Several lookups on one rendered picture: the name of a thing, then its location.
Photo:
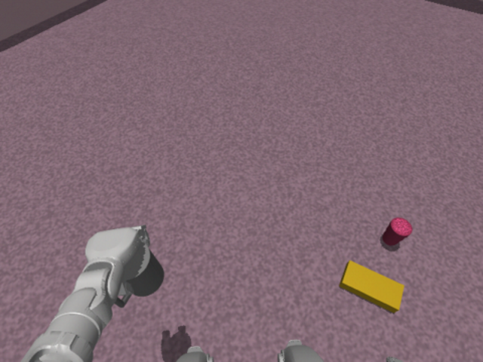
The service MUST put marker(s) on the left robot arm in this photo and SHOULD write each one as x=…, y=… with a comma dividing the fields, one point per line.
x=78, y=325

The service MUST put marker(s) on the left robot hand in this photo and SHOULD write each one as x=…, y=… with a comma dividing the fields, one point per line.
x=118, y=244

